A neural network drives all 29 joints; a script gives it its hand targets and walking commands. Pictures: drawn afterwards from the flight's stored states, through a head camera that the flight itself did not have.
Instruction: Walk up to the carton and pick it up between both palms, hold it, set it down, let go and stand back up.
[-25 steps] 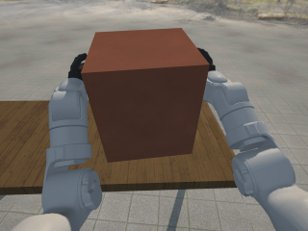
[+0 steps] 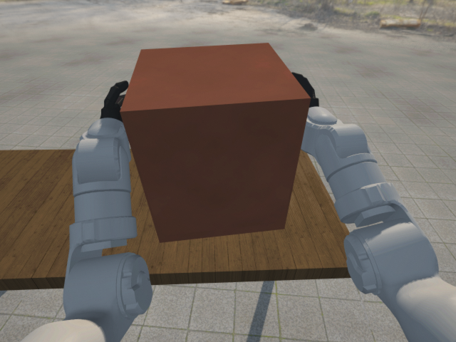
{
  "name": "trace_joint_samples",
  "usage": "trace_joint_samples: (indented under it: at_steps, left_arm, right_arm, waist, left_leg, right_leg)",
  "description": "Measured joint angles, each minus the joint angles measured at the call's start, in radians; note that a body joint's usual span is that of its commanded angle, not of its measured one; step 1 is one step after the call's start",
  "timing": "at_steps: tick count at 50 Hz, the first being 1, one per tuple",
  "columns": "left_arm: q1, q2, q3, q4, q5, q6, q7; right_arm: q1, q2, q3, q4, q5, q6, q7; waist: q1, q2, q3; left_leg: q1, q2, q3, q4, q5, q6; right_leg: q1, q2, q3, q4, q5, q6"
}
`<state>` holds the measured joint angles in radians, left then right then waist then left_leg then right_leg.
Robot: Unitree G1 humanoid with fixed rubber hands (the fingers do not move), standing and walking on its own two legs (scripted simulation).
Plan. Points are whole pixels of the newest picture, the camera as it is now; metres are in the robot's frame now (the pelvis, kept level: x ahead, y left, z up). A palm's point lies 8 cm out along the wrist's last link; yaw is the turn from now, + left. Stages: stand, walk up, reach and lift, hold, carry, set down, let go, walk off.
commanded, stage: set down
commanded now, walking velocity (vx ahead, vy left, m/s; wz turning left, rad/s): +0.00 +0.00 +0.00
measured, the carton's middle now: (214, 141) +0.38 +0.00 +0.24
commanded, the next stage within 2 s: none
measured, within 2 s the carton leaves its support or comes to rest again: neither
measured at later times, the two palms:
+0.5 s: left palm (105, 135) +0.38 +0.18 +0.25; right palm (287, 135) +0.39 -0.13 +0.24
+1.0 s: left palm (120, 148) +0.40 +0.17 +0.22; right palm (290, 149) +0.39 -0.14 +0.20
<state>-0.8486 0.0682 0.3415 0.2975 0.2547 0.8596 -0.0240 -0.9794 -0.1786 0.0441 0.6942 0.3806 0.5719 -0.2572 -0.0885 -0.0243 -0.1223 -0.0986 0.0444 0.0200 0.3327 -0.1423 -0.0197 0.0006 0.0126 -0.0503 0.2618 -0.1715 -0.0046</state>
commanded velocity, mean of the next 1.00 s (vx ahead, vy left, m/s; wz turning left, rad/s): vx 0.00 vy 0.00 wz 0.00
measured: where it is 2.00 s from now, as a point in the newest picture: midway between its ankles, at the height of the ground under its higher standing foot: outside the picture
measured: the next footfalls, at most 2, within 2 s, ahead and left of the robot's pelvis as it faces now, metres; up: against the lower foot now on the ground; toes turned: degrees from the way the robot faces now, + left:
none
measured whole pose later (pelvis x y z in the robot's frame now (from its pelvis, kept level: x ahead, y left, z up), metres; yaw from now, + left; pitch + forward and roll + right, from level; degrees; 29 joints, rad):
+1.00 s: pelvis +0.00 +0.01 +0.00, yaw +0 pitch -8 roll +0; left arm -0.83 0.01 0.37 0.43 0.38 0.52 -0.08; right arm -0.83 -0.04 -0.17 0.79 0.06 0.13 -0.14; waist -0.05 -0.08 0.04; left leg -0.02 0.02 0.02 0.29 -0.13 -0.01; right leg 0.07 -0.01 -0.05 0.25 -0.18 0.01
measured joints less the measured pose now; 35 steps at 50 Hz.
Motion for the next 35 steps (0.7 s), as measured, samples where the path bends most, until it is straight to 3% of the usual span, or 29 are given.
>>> trace_joint_samples:
  at_steps: [8, 16, 22, 29, 35]
  left_arm:
    - [-0.027, 0.004, 0.011, 0.021, 0.005, -0.037, -0.001]
    - [-0.095, -0.003, 0.092, 0.126, 0.103, -0.194, -0.065]
    - [-0.063, -0.013, 0.106, 0.115, 0.161, -0.243, -0.112]
    - [0.041, -0.028, 0.025, 0.01, 0.121, -0.268, -0.077]
    - [0.072, -0.026, -0.026, 0.003, 0.083, -0.29, -0.037]
  right_arm:
    - [-0.019, 0.008, -0.02, 0.014, -0.029, -0.034, 0.009]
    - [-0.05, 0.078, -0.144, 0.12, -0.184, -0.2, 0.066]
    - [0.018, 0.13, -0.176, 0.145, -0.261, -0.316, 0.085]
    - [0.143, 0.146, -0.153, 0.081, -0.255, -0.425, 0.088]
    - [0.183, 0.139, -0.151, 0.046, -0.256, -0.448, 0.088]
  waist:
    - [-0.003, -0.006, 0.019]
    - [0.0, -0.024, 0.062]
    - [0.005, -0.061, 0.127]
    - [0.025, -0.079, 0.185]
    - [0.016, -0.07, 0.185]
  left_leg:
    - [0.022, -0.006, -0.006, -0.012, 0.006, 0.001]
    - [0.08, -0.016, -0.003, -0.045, 0.017, 0.007]
    - [0.135, -0.021, -0.006, -0.061, 0.017, 0.006]
    - [0.109, -0.017, -0.023, -0.024, 0.004, -0.001]
    - [0.071, -0.019, -0.034, -0.007, 0.004, 0.002]
  right_leg:
    - [0.019, -0.005, -0.006, 0.001, -0.003, 0.001]
    - [0.064, -0.014, -0.004, -0.005, -0.008, 0.004]
    - [0.118, -0.019, -0.008, -0.013, -0.014, 0.004]
    - [0.117, -0.014, -0.025, -0.016, -0.011, 0.001]
    - [0.088, -0.015, -0.036, -0.011, -0.008, 0.003]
